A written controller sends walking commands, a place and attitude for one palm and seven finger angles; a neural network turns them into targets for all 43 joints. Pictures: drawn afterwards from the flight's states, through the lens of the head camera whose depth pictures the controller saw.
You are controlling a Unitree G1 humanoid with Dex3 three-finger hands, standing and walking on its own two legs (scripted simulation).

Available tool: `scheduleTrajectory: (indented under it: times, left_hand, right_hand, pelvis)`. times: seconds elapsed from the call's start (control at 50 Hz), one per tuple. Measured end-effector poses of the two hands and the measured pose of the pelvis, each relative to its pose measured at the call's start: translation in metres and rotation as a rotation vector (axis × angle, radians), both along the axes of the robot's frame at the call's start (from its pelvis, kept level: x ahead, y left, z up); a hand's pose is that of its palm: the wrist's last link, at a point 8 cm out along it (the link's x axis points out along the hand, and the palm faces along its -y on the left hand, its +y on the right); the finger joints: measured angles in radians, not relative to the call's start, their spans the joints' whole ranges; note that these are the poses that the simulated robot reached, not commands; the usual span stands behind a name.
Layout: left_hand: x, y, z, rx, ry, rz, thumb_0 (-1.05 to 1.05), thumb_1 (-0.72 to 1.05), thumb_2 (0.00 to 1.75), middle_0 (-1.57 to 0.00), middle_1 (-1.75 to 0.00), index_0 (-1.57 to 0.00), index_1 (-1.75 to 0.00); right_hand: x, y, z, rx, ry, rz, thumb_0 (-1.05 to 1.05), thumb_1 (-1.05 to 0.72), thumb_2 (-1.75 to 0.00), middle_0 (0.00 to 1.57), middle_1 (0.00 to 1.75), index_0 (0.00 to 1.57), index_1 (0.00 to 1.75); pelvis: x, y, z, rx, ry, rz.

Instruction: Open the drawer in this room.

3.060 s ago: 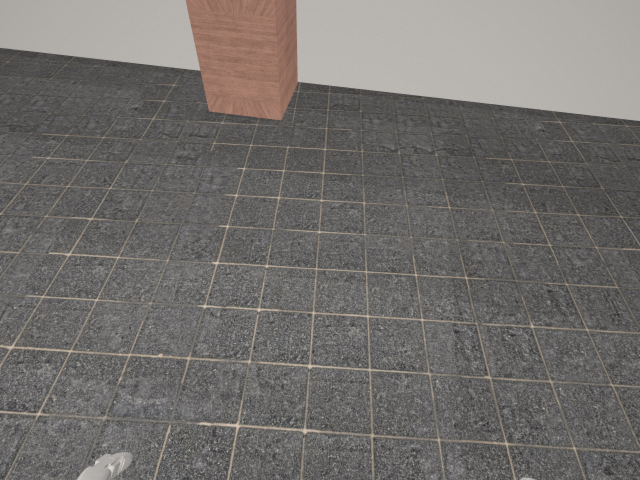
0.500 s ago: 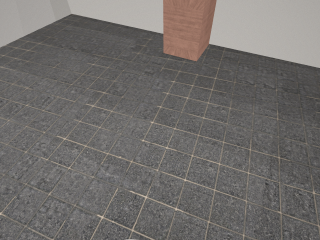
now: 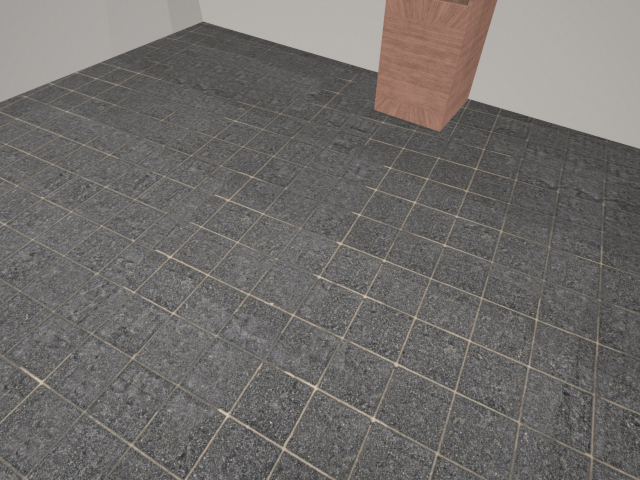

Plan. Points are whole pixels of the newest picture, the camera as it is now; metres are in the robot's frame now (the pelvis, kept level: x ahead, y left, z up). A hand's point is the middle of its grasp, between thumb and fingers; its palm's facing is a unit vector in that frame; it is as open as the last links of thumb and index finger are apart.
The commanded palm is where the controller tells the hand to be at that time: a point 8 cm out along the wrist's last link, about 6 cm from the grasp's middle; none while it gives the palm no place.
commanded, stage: stand and wait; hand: left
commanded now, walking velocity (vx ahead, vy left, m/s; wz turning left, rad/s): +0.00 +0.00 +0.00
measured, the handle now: out of the picture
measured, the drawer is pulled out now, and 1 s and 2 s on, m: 0.00 0.00 0.00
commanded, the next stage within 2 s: turn or walk to find it in 0.66 s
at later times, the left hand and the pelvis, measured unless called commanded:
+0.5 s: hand out of the picture -0.01 +0.20 -0.17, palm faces +0.06 -0.98 -0.21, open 7.3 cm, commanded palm none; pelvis -0.02 +0.02 +0.01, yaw +1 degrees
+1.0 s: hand out of the picture -0.05 +0.18 -0.19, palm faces +0.18 -0.97 -0.17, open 7.3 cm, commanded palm none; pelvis -0.04 +0.01 -0.01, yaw +7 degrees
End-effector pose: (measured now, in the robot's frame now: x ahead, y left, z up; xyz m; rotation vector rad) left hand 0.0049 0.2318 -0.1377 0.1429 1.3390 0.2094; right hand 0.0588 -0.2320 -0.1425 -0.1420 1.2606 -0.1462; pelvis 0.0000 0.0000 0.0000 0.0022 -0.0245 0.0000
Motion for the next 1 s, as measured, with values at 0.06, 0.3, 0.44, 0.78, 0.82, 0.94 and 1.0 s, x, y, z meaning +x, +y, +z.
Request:
scheduleTrajectory:
  times: [0.06,0.3,0.44,0.78,0.82,0.94,1.0]
  left_hand:
    - [-0.006,0.002,0.000,-0.005,-0.014,0.021,0.00,0.91,0.90,-0.20,-0.30,-0.20,-0.30]
    - [-0.027,0.026,-0.013,-0.052,0.062,0.030,0.01,0.91,0.90,-0.20,-0.30,-0.20,-0.30]
    - [-0.023,0.022,-0.004,-0.022,0.043,0.006,0.00,0.91,0.90,-0.19,-0.30,-0.20,-0.30]
    - [-0.048,-0.018,0.001,-0.038,0.056,0.011,0.01,0.92,0.90,-0.20,-0.30,-0.20,-0.30]
    - [-0.054,-0.020,-0.001,-0.041,0.059,0.029,0.01,0.92,0.90,-0.20,-0.30,-0.20,-0.30]
    - [-0.066,-0.015,-0.011,-0.052,0.057,0.089,0.01,0.91,0.90,-0.20,-0.30,-0.20,-0.30]
    - [-0.068,-0.006,-0.019,-0.061,0.042,0.119,0.01,0.91,0.90,-0.20,-0.30,-0.20,-0.30]
  right_hand:
    - [-0.003,-0.002,0.003,-0.017,0.027,0.020,0.00,-0.92,-0.90,0.20,0.30,0.20,0.30]
    - [-0.035,0.033,0.013,-0.052,0.058,0.026,0.00,-0.92,-0.90,0.20,0.30,0.20,0.30]
    - [-0.059,0.033,0.001,-0.009,0.099,-0.006,0.01,-0.93,-0.90,0.20,0.30,0.20,0.30]
    - [-0.111,0.022,-0.002,0.047,0.189,-0.027,0.00,-0.91,-0.90,0.20,0.30,0.20,0.30]
    - [-0.115,0.019,-0.003,0.043,0.207,-0.018,0.00,-0.91,-0.90,0.20,0.30,0.20,0.30]
    - [-0.114,0.011,-0.004,0.003,0.236,0.016,0.00,-0.91,-0.90,0.20,0.30,0.20,0.30]
    - [-0.104,0.010,-0.003,-0.032,0.228,0.041,0.00,-0.91,-0.90,0.20,0.30,0.20,0.29]
  pelvis:
    - [-0.006,0.004,0.001,-0.006,0.006,0.018]
    - [-0.015,0.029,0.003,-0.006,0.012,0.028]
    - [-0.018,0.024,0.003,0.024,0.015,0.018]
    - [-0.032,-0.001,0.008,0.003,-0.010,0.030]
    - [-0.035,-0.002,0.006,0.000,-0.007,0.043]
    - [-0.041,0.002,-0.001,-0.027,0.000,0.093]
    - [-0.042,0.010,-0.006,-0.039,0.000,0.129]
